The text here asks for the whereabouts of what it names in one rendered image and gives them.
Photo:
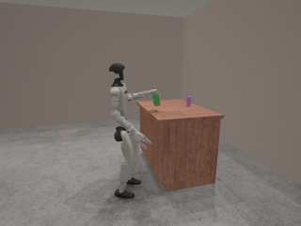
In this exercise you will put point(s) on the table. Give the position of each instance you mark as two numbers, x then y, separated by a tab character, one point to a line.
184	142

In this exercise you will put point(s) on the humanoid robot head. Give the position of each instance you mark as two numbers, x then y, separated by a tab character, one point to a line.
117	69

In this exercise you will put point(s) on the robot left thigh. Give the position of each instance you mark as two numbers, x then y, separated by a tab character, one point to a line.
135	145

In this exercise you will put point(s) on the left robot forearm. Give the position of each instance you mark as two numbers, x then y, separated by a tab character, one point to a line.
140	94

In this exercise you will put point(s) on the sponge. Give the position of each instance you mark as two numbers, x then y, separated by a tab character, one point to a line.
156	99

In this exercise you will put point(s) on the robot right hand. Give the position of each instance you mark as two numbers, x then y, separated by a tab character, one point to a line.
138	137

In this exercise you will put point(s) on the robot left hand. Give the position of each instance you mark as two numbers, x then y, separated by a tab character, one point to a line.
153	91

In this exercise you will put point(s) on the right robot forearm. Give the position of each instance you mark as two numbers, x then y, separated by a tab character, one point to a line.
123	122

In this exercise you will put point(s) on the left robot upper arm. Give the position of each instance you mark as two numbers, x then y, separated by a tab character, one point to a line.
130	96

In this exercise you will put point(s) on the right robot upper arm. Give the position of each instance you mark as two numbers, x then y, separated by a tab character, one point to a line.
114	94

